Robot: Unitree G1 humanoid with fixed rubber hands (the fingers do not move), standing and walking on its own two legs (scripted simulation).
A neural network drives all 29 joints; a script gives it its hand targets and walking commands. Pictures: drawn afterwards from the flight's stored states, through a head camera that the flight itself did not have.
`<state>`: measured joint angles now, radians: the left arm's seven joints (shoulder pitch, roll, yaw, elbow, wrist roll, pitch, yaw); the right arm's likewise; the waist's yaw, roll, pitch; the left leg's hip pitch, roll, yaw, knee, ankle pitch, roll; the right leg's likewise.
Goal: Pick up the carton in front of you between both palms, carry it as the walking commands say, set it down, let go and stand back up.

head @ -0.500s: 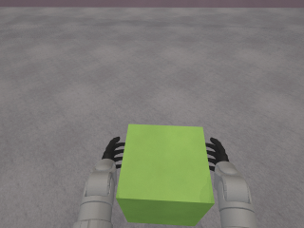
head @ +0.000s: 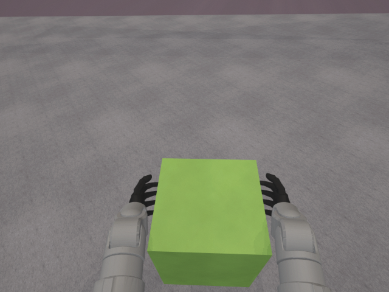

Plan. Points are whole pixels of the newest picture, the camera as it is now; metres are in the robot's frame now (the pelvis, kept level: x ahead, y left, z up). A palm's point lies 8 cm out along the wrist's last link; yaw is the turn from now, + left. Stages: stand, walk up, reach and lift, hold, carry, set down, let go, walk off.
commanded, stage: hold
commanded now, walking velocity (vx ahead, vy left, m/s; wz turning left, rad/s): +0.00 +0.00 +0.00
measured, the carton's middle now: (207, 225) +0.30 +0.00 -0.04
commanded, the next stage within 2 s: set down in 0.22 s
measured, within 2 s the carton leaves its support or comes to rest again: neither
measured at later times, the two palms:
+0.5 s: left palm (142, 201) +0.32 +0.15 +0.03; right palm (276, 201) +0.32 -0.15 +0.02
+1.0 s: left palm (165, 223) +0.38 +0.13 -0.18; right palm (266, 231) +0.35 -0.17 -0.18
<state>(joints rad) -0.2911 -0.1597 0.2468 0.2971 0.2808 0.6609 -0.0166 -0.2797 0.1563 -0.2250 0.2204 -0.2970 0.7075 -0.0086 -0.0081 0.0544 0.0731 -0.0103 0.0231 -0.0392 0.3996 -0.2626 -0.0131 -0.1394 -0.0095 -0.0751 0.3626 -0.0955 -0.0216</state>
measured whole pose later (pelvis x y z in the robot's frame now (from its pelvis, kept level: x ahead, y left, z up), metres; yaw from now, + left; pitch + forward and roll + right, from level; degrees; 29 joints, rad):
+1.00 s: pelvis -0.04 +0.02 -0.11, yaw +2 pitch +33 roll +2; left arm -0.66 -0.13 0.34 0.55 0.17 0.15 0.08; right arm -0.63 0.11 -0.44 0.44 -0.24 0.19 0.02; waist -0.07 0.07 -0.05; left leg -1.23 -0.06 -0.02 1.12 -0.45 0.00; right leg -1.35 -0.05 0.04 1.02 -0.24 0.03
